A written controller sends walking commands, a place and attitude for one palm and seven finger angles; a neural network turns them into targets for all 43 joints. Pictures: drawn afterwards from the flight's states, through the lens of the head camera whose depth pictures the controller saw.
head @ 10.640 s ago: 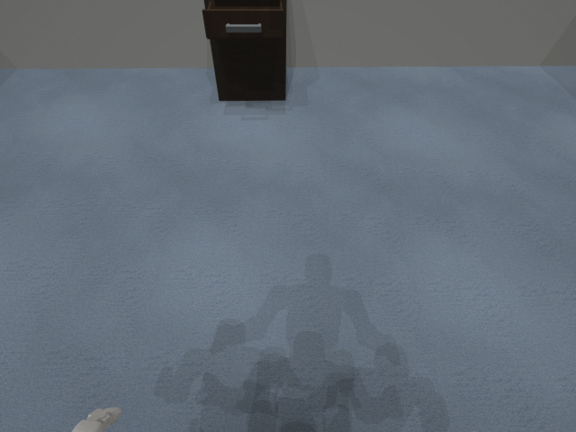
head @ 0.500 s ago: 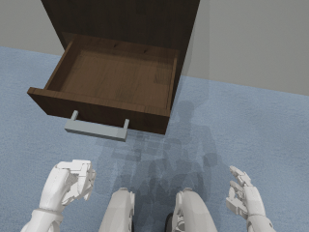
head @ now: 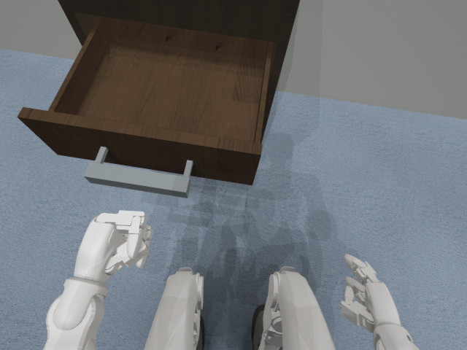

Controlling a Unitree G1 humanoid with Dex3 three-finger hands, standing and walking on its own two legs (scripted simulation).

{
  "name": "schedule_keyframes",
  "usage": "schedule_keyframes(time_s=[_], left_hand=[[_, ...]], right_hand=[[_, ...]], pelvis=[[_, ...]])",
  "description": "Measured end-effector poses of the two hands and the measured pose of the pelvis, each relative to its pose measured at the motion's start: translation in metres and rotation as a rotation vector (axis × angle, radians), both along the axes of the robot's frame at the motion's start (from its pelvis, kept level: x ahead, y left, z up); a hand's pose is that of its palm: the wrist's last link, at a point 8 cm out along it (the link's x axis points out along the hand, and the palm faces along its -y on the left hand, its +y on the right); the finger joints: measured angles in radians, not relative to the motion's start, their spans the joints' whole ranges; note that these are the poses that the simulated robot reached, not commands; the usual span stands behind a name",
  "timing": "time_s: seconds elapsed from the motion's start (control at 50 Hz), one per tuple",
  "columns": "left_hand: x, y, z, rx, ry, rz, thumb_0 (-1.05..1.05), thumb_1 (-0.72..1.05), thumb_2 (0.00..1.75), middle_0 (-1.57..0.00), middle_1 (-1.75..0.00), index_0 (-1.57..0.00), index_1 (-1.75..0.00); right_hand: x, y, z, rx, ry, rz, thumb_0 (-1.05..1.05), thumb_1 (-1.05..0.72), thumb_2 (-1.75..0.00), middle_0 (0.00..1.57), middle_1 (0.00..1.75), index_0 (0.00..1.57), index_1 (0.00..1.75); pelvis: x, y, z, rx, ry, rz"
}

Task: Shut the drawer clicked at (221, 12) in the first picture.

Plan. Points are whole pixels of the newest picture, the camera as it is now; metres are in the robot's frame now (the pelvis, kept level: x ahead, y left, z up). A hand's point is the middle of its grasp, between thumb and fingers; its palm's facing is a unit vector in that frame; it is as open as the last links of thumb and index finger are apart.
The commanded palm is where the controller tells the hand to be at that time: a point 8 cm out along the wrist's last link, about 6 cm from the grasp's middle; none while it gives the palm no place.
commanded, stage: bring the fist close to the handle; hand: left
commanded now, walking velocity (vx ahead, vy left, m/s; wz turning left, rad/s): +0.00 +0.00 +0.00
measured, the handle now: (142, 169) +0.41 +0.18 -0.01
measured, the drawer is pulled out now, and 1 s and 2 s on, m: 0.25 0.25 0.13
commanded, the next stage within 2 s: push the drawer shut in 0.60 s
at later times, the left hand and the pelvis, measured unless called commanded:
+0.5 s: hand (150, 240) +0.29 +0.15 -0.01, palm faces -0.15 -0.99 -0.04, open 3.3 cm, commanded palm +0.28 +0.20 -0.01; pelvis -0.01 +0.00 -0.01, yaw +0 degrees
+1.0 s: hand (153, 221) +0.32 +0.15 -0.01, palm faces -0.15 -0.99 -0.05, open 3.3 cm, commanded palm +0.32 +0.19 -0.01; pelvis -0.01 +0.00 -0.02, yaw +0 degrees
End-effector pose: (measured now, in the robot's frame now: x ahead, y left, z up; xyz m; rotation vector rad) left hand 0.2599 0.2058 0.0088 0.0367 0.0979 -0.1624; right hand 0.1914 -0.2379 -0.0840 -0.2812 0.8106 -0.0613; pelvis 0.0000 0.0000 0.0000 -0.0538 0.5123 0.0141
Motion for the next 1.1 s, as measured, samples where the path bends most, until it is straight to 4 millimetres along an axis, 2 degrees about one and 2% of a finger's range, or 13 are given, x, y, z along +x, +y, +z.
schedule_keyframes(time_s=[0.28,0.44,0.6,0.82,0.92,1.02,1.1], left_hand=[[0.020,-0.003,-0.027,0.008,-0.023,0.004,0.02,0.91,0.90,-1.40,-1.60,-1.40,-1.60],[0.016,-0.003,-0.015,0.016,-0.019,0.002,0.02,0.91,0.90,-1.40,-1.60,-1.40,-1.60],[0.014,0.000,-0.022,0.012,0.006,0.019,0.02,0.90,0.90,-1.40,-1.60,-1.40,-1.60],[0.019,-0.003,-0.018,0.010,-0.022,-0.006,0.02,0.91,0.90,-1.40,-1.60,-1.40,-1.60],[0.030,-0.001,-0.024,0.014,-0.024,0.011,0.02,0.90,0.90,-1.40,-1.60,-1.40,-1.60],[0.048,-0.002,-0.019,0.014,-0.067,0.002,0.02,0.90,0.90,-1.40,-1.60,-1.40,-1.60],[0.050,-0.003,-0.018,0.017,-0.052,-0.006,0.01,0.90,0.93,-1.40,-1.60,-1.40,-1.60]], right_hand=[[-0.005,0.001,-0.025,-0.005,0.048,0.016,0.01,-0.91,-0.90,0.20,0.30,0.20,0.30],[-0.011,0.004,-0.027,0.024,0.077,0.001,0.01,-0.91,-0.90,0.20,0.30,0.20,0.30],[-0.010,0.003,-0.023,0.010,0.075,0.001,0.01,-0.91,-0.90,0.20,0.30,0.20,0.30],[-0.007,-0.001,-0.020,-0.004,0.063,-0.002,0.01,-0.91,-0.90,0.20,0.30,0.20,0.30],[-0.008,-0.001,-0.022,-0.014,0.070,0.002,0.01,-0.91,-0.90,0.20,0.30,0.20,0.30],[-0.014,0.000,-0.026,-0.016,0.090,-0.004,0.01,-0.91,-0.90,0.20,0.30,0.20,0.30],[-0.021,0.000,-0.028,-0.010,0.118,-0.009,0.01,-0.91,-0.90,0.20,0.30,0.20,0.30]], pelvis=[[-0.006,0.001,-0.020,-0.003,0.028,0.001],[-0.006,0.001,-0.016,-0.002,0.024,-0.001],[-0.005,0.000,-0.014,-0.001,0.024,0.000],[-0.005,0.001,-0.015,-0.005,0.022,0.001],[-0.007,0.001,-0.017,-0.006,0.026,0.003],[-0.008,0.002,-0.018,-0.011,0.030,0.004],[-0.008,0.004,-0.016,-0.009,0.029,0.004]])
